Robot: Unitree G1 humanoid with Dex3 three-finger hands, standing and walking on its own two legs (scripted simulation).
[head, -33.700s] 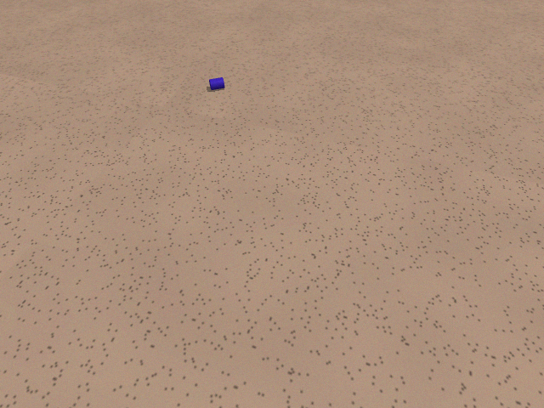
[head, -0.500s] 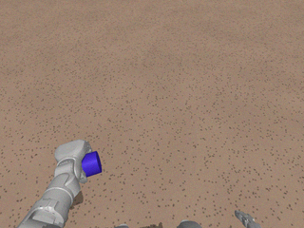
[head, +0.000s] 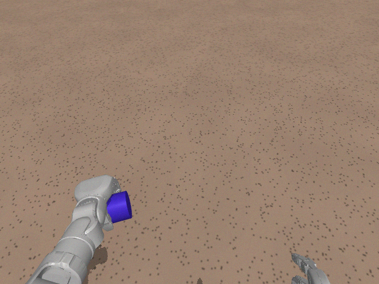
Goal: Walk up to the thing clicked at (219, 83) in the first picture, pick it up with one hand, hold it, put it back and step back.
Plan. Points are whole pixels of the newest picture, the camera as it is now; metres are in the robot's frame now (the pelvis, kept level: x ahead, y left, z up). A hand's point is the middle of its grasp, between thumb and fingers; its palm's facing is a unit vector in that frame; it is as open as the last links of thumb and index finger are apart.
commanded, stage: hold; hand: left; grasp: from above
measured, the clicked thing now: (110, 209) +0.32 +0.21 -0.09
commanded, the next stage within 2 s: crouch in 1.40 s
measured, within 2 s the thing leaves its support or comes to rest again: neither
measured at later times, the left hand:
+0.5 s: hand (100, 212) +0.29 +0.22 -0.03, palm faces -0.42 -0.12 -0.90, open 9.4 cm
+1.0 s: hand (97, 214) +0.28 +0.22 -0.03, palm faces -0.44 -0.13 -0.89, open 9.5 cm
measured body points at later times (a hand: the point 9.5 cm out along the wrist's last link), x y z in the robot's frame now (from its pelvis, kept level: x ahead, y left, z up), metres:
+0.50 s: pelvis -0.01 +0.00 +0.01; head -0.01 -0.02 +0.46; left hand +0.31 +0.22 +0.02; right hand +0.12 -0.25 -0.11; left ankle +0.01 +0.13 -0.72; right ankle +0.01 -0.14 -0.72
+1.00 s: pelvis -0.01 +0.00 +0.01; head -0.01 -0.03 +0.46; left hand +0.30 +0.22 +0.02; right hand +0.14 -0.25 -0.10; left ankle +0.01 +0.13 -0.72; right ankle +0.01 -0.14 -0.72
